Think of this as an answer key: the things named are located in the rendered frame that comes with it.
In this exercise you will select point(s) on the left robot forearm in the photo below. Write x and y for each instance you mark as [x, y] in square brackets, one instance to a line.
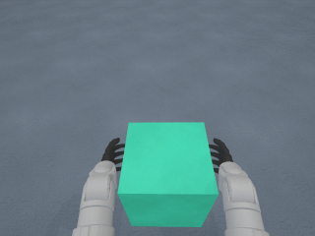
[98, 201]

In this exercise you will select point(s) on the right robot hand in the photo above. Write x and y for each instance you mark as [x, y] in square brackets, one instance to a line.
[222, 154]

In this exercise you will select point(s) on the right robot forearm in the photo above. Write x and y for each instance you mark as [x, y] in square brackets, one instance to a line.
[240, 202]

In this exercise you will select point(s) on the left robot hand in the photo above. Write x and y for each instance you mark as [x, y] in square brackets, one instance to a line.
[110, 153]

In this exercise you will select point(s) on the carton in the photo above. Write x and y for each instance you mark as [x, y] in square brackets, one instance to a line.
[167, 176]

